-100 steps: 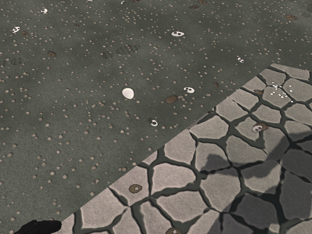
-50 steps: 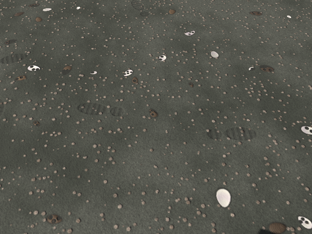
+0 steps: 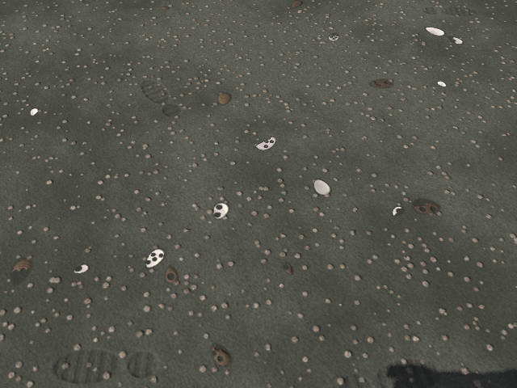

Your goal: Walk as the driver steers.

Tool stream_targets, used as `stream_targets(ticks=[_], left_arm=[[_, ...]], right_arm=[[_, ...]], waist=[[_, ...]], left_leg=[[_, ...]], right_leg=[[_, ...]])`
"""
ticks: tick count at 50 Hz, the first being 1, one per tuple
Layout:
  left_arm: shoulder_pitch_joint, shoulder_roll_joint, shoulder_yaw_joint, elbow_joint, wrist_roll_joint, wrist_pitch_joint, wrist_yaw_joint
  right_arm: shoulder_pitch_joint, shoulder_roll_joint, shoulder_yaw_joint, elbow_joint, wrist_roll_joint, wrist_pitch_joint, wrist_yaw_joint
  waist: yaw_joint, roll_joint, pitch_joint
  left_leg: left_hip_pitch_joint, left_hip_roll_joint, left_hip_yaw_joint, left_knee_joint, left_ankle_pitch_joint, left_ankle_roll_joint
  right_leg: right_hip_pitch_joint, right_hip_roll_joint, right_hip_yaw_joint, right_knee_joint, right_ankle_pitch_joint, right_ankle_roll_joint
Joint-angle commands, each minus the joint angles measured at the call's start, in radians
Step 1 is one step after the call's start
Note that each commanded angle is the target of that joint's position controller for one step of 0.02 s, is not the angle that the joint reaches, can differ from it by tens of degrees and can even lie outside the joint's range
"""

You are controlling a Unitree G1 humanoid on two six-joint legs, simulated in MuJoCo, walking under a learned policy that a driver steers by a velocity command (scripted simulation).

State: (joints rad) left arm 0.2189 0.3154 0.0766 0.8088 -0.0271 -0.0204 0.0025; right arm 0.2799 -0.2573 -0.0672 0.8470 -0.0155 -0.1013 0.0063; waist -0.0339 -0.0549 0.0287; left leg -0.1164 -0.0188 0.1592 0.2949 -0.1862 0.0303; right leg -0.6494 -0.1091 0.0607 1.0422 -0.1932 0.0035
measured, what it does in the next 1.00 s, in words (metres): walks ahead, turning right: right foot, then left foot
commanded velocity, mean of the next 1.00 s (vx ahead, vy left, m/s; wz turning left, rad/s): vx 0.34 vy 0.00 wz -0.56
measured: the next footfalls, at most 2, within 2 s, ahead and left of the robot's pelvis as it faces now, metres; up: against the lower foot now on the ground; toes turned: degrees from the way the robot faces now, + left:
right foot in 0.26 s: +0.30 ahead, -0.15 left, +0.00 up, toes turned -12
left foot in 0.72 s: +0.60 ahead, -0.06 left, +0.00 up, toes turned -30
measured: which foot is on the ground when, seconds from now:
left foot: down 0.00-0.28, up 0.30-0.70, down 0.72-1.00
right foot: up 0.00-0.24, down 0.26-0.74, up 0.76-1.00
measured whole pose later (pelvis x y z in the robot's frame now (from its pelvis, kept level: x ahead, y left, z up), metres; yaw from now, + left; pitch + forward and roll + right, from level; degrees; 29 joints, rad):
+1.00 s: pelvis +0.44 -0.09 -0.01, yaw -35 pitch +1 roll +1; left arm 0.21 0.33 0.08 0.64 -0.01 0.07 0.04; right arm 0.09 -0.26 -0.05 0.76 -0.02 -0.01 -0.02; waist -0.01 -0.02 0.09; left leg -0.33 0.01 0.09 0.41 -0.10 0.03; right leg -0.51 -0.04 0.04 0.98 -0.43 0.07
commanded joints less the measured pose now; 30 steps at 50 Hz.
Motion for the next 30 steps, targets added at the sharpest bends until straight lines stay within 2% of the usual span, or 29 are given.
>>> stream_targets(ticks=[1, 3, 4, 7, 9, 11, 12, 13, 14, 15, 16, 17, 18, 19, 20, 22, 24, 26, 28, 30], left_arm=[[-0.002, 0.018, 0.002, -0.065, 0.004, -0.006, -0.013], [-0.073, 0.008, -0.004, -0.086, 0.008, -0.012, -0.028], [-0.11, -0.008, -0.01, -0.106, 0.008, -0.012, -0.035], [-0.183, 0.006, -0.01, -0.147, 0.007, -0.009, -0.05], [-0.197, 0.021, -0.003, -0.171, 0.008, -0.006, -0.058], [-0.132, 0.056, 0.017, -0.173, 0.008, 0.001, -0.059], [-0.022, 0.09, 0.039, -0.15, 0.004, 0.004, -0.056], [0.149, 0.149, 0.074, -0.103, 0.001, 0.009, -0.043], [0.248, 0.257, 0.106, -0.078, -0.004, 0.018, -0.02], [0.19, 0.304, 0.099, -0.119, 0.0, -0.003, -0.028], [0.188, 0.199, 0.068, -0.129, 0.005, -0.021, -0.037], [0.157, 0.159, 0.056, -0.123, 0.008, -0.035, -0.038], [0.105, 0.136, 0.048, -0.128, 0.005, -0.043, -0.038], [0.044, 0.104, 0.037, -0.14, 0.011, -0.042, -0.033], [0.011, 0.097, 0.032, -0.159, 0.024, -0.044, -0.028], [0.009, 0.1, 0.032, -0.164, 0.019, -0.048, -0.018], [0.033, 0.132, 0.04, -0.158, 0.016, -0.048, -0.001], [0.052, 0.148, 0.047, -0.151, 0.015, -0.036, 0.013], [0.08, 0.151, 0.051, -0.143, 0.011, -0.019, 0.021], [0.107, 0.146, 0.051, -0.132, 0.007, -0.004, 0.026]], right_arm=[[-0.086, -0.143, -0.033, -0.061, 0.0, -0.017, -0.012], [-0.062, -0.155, -0.036, -0.05, 0.006, -0.01, -0.019], [-0.046, -0.177, -0.042, -0.042, 0.009, -0.005, -0.021], [-0.006, -0.193, -0.051, -0.018, 0.024, 0.014, -0.022], [-0.004, -0.212, -0.058, -0.01, 0.037, 0.03, -0.023], [-0.022, -0.241, -0.067, -0.015, 0.047, 0.045, -0.026], [-0.038, -0.247, -0.068, -0.018, 0.052, 0.053, -0.026], [-0.044, -0.229, -0.059, -0.023, 0.051, 0.056, -0.028], [-0.008, -0.144, -0.031, -0.055, 0.012, 0.047, -0.028], [0.03, -0.061, 0.003, -0.101, 0.005, 0.01, -0.018], [-0.09, -0.158, -0.017, -0.115, 0.044, -0.021, -0.003], [-0.138, -0.168, -0.018, -0.132, 0.064, -0.039, 0.003], [-0.141, -0.156, -0.017, -0.118, 0.037, -0.049, -0.007], [-0.127, -0.162, -0.025, -0.111, 0.014, -0.043, -0.013], [-0.113, -0.171, -0.029, -0.107, 0.015, -0.031, -0.011], [-0.103, -0.151, -0.028, -0.106, 0.006, -0.009, -0.01], [-0.163, -0.127, -0.02, -0.126, -0.002, 0.002, -0.014], [-0.229, -0.101, -0.01, -0.148, -0.007, 0.003, -0.013], [-0.276, -0.086, -0.002, -0.163, 0.0, 0.001, -0.005], [-0.311, -0.096, -0.004, -0.18, 0.012, 0.005, 0.003]], waist=[[0.03, 0.109, 0.02], [0.0, 0.087, 0.036], [-0.013, 0.098, 0.042], [-0.034, 0.084, 0.068], [-0.02, 0.096, 0.063], [0.033, 0.132, -0.001], [0.1, 0.131, -0.061], [0.187, 0.102, -0.149], [0.182, -0.086, -0.222], [0.092, -0.214, -0.353], [0.158, -0.068, -0.325], [0.143, -0.044, -0.201], [0.1, 0.046, -0.13], [0.056, 0.047, -0.102], [0.03, 0.01, -0.091], [0.016, 0.018, -0.077], [0.026, 0.028, -0.037], [0.043, 0.012, -0.026], [0.069, -0.022, -0.052], [0.084, -0.043, -0.065]], left_leg=[[-0.007, 0.27, -0.098, -0.18, 0.216, 0.146], [0.017, 0.255, -0.034, -0.18, 0.245, 0.13], [0.033, 0.278, -0.027, -0.181, 0.234, 0.134], [0.14, 0.307, 0.006, -0.149, 0.275, 0.122], [0.203, 0.323, 0.029, -0.086, 0.417, 0.103], [0.23, 0.318, 0.057, 0.067, 0.751, 0.081], [0.207, 0.297, 0.077, 0.228, 0.856, 0.064], [0.09, 0.253, 0.1, 0.461, 0.784, 0.026], [-0.252, 0.169, 0.105, 0.811, 0.256, -0.033], [-0.567, -0.033, -0.115, 1.073, -0.427, -0.068], [-0.679, 0.021, -0.255, 1.115, -0.381, -0.043], [-0.714, 0.063, -0.242, 1.061, -0.29, -0.015], [-0.651, 0.105, -0.243, 0.966, -0.221, -0.009], [-0.593, 0.129, -0.244, 0.886, -0.166, -0.017], [-0.523, 0.142, -0.255, 0.853, -0.139, -0.026], [-0.487, 0.138, -0.238, 0.77, -0.111, -0.056], [-0.497, 0.114, -0.215, 0.64, -0.02, -0.087], [-0.445, 0.072, -0.198, 0.478, 0.097, -0.102], [-0.365, 0.02, -0.184, 0.35, 0.227, -0.101], [-0.333, -0.01, -0.196, 0.282, 0.273, -0.096]], right_leg=[[-0.026, -0.033, 0.023, -0.137, 0.157, 0.005], [-0.006, -0.015, -0.024, -0.251, 0.225, -0.005], [-0.002, -0.016, -0.043, -0.291, 0.236, -0.01], [-0.031, -0.006, -0.069, -0.368, 0.19, -0.037], [-0.012, 0.02, -0.101, -0.398, 0.113, -0.066], [0.117, 0.088, -0.162, -0.397, 0.008, -0.106], [0.26, 0.135, -0.188, -0.423, -0.005, -0.135], [0.522, 0.175, -0.174, -0.484, 0.051, -0.175], [0.828, -0.018, 0.166, -0.518, 0.019, -0.268], [1.027, -0.216, 0.748, -0.7, -0.176, -0.45], [1.018, -0.215, 0.717, -0.773, -0.201, -0.397], [0.904, -0.185, 0.571, -0.772, -0.14, -0.356], [0.765, -0.132, 0.443, -0.748, 0.044, -0.313], [0.657, -0.106, 0.38, -0.773, 0.083, -0.3], [0.568, -0.093, 0.369, -0.797, 0.133, -0.306], [0.498, -0.068, 0.304, -0.82, 0.226, -0.307], [0.446, -0.038, 0.24, -0.821, 0.333, -0.29], [0.398, 0.014, 0.164, -0.778, 0.476, -0.246], [0.377, 0.047, 0.14, -0.739, 0.482, -0.202], [0.395, 0.04, 0.185, -0.706, 0.416, -0.179]])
